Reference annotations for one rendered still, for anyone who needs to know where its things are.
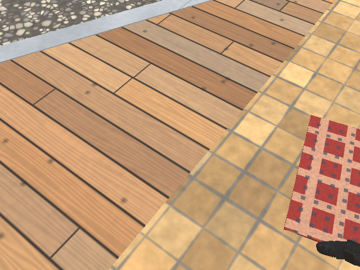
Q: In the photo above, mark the right robot hand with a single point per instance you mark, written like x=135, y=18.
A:
x=348, y=250

